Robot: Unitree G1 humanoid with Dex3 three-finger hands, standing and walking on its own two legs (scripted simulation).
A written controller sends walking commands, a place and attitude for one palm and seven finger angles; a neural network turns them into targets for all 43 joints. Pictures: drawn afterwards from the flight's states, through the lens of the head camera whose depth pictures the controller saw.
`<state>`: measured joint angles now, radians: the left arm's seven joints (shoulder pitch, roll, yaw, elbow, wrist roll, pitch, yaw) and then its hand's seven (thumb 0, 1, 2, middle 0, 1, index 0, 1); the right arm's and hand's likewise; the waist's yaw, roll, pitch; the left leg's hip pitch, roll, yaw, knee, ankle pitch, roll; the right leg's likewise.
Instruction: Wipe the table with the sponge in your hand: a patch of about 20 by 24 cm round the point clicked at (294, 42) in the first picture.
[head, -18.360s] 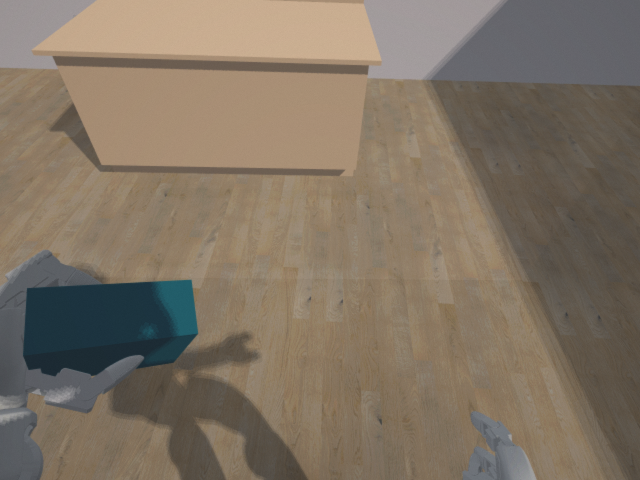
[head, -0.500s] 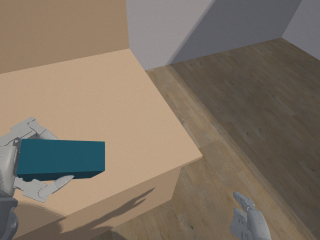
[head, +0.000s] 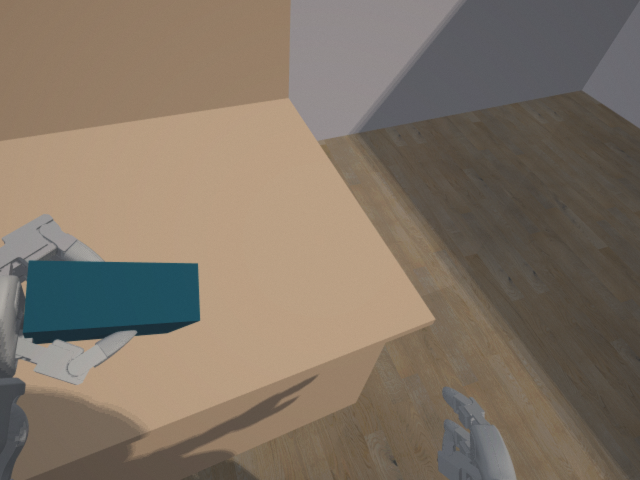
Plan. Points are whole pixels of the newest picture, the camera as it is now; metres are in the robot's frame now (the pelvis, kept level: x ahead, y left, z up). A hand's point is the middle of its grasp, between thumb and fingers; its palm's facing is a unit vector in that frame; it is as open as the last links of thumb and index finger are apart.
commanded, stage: look again from close up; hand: left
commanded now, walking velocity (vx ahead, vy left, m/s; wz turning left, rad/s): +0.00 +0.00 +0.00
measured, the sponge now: (137, 303) +0.24 +0.21 +0.13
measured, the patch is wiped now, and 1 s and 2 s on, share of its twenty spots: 0.00 0.00 0.00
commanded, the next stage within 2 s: come to a stop and stand still in 0.32 s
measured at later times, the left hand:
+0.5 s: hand (141, 302) +0.23 +0.19 +0.16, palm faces +0.34 -0.85 -0.40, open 9.3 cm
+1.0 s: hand (111, 278) +0.25 +0.22 +0.17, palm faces +0.38 -0.84 -0.39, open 9.3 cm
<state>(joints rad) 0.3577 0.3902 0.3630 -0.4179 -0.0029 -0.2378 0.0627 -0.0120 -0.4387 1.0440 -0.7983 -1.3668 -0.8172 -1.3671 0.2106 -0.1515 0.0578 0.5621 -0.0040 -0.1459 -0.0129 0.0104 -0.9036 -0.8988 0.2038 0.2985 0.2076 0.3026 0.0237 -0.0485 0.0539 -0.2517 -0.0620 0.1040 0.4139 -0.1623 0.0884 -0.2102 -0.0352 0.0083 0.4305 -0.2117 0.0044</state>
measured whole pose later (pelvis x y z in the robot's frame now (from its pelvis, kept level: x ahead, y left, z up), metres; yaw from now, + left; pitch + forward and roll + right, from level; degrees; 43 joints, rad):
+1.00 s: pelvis +0.01 -0.03 +0.00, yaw -1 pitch +0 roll -1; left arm 0.33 0.39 0.40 -0.41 -0.05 -0.24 0.08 -0.01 -0.44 1.05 -0.80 -1.37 -0.81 -1.37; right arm 0.20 -0.21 0.00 0.56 0.03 -0.14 0.01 0.01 -0.91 -0.90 0.20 0.30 0.21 0.30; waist 0.01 -0.02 0.05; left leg -0.28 -0.02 0.10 0.47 -0.20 0.07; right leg -0.23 0.01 0.01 0.46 -0.23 0.01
